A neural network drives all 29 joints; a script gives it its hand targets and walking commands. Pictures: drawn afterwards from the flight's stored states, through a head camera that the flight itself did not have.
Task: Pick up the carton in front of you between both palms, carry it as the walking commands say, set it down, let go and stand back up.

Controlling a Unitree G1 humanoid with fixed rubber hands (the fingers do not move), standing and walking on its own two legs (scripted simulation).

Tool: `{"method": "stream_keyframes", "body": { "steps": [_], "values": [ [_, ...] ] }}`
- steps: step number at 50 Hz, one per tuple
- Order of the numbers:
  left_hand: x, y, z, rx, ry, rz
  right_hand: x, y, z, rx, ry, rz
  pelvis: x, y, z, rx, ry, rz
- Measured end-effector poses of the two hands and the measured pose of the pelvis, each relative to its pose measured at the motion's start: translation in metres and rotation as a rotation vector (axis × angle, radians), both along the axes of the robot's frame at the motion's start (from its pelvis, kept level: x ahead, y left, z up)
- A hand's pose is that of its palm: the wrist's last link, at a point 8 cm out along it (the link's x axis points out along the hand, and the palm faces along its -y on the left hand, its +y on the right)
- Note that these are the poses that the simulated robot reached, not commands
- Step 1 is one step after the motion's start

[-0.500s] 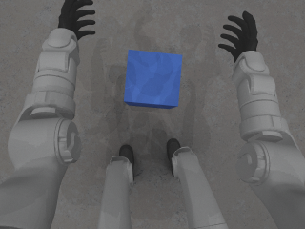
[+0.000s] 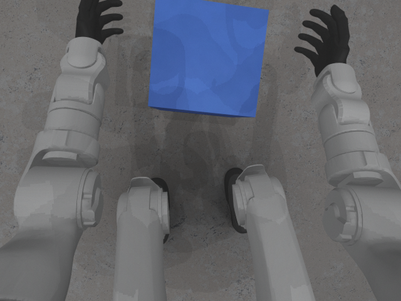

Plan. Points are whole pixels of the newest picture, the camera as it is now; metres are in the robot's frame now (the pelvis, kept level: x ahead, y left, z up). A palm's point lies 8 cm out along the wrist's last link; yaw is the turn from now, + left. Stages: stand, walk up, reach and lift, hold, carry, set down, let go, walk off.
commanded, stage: reach and lift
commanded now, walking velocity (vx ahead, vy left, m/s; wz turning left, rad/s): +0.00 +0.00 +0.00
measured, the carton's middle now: (202, 71) +0.51 -0.03 -0.35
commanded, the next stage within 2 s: none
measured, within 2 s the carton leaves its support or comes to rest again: leaves its support in 1.18 s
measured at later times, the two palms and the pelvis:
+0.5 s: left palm (116, 53) +0.54 +0.15 -0.28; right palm (287, 69) +0.49 -0.21 -0.28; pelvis -0.02 +0.00 -0.10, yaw +0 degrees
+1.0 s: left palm (132, 51) +0.54 +0.12 -0.27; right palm (275, 68) +0.49 -0.18 -0.27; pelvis -0.03 +0.00 -0.09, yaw -1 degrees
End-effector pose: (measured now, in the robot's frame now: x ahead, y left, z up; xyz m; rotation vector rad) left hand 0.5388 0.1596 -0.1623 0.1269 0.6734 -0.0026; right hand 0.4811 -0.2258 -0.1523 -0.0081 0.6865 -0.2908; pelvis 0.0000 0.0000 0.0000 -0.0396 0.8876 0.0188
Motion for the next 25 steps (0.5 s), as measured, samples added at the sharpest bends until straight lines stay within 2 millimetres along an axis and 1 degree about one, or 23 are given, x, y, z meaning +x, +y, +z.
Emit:
{"method": "stream_keyframes", "body": {
  "steps": [3, 7, 12, 16, 18, 21, 25],
  "values": [
    [0.001, -0.001, -0.018, 0.000, 0.000, 0.004, 0.000, 0.001, -0.020, 0.008, 0.000, -0.003, -0.010, 0.000, -0.023, 0.000, -0.039, -0.002],
    [0.003, -0.003, -0.040, -0.005, 0.019, 0.009, 0.001, 0.005, -0.047, 0.022, 0.016, -0.002, -0.020, 0.000, -0.047, 0.002, -0.088, -0.003],
    [0.002, -0.006, -0.073, -0.009, 0.051, 0.013, 0.003, 0.012, -0.081, 0.028, 0.046, 0.012, -0.027, -0.001, -0.070, 0.005, -0.134, -0.005],
    [-0.001, -0.006, -0.101, -0.015, 0.067, 0.017, 0.002, 0.014, -0.108, 0.020, 0.071, 0.023, -0.028, -0.002, -0.083, 0.007, -0.172, 0.002],
    [-0.002, -0.005, -0.111, -0.015, 0.065, 0.017, 0.002, 0.015, -0.117, 0.017, 0.078, 0.024, -0.027, -0.002, -0.087, 0.007, -0.194, 0.000],
    [-0.002, -0.004, -0.121, -0.009, 0.063, 0.011, 0.005, 0.017, -0.124, 0.018, 0.076, 0.025, -0.024, -0.002, -0.092, 0.004, -0.210, -0.003],
    [0.005, -0.007, -0.122, -0.011, 0.041, -0.004, 0.012, 0.018, -0.125, 0.017, 0.059, 0.022, -0.019, -0.001, -0.097, 0.001, -0.216, -0.004]
  ]
}}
